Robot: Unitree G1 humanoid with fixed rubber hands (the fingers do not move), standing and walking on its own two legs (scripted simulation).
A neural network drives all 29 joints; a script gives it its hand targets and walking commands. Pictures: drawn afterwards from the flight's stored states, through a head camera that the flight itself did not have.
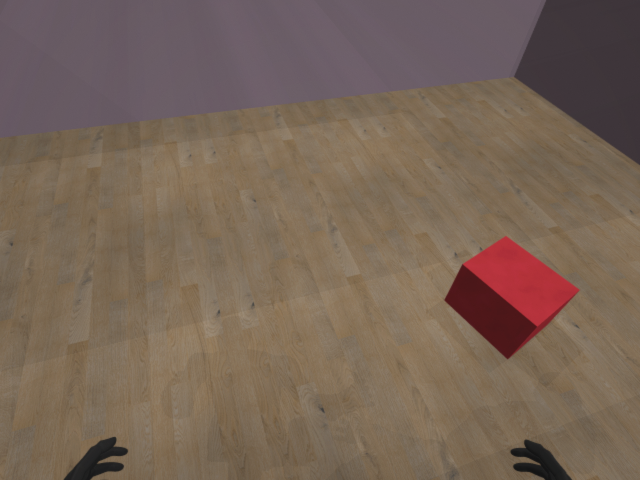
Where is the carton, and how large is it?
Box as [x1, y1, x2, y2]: [444, 236, 578, 358]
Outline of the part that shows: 505,236 462,264 444,300 503,355 508,358 546,325 578,291 578,289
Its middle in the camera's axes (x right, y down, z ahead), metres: +0.66 +0.19 +1.38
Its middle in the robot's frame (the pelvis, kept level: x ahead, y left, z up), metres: +0.88 -0.66 -0.64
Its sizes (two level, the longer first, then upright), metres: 0.292 0.244 0.221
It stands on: the floor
